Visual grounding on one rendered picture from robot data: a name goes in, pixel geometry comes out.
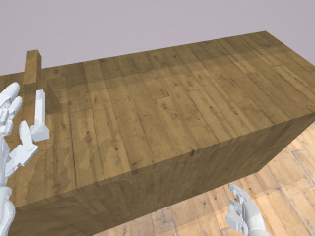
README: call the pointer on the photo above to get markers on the robot left forearm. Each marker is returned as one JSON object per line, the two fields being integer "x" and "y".
{"x": 7, "y": 210}

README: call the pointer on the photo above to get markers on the robot left hand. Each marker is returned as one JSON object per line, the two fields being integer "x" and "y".
{"x": 10, "y": 104}

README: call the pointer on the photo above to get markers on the counter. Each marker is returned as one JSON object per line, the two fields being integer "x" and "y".
{"x": 135, "y": 133}

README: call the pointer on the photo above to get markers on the robot right hand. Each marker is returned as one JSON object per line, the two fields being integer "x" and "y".
{"x": 247, "y": 217}

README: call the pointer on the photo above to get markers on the tap lever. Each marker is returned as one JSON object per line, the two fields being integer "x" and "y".
{"x": 39, "y": 131}

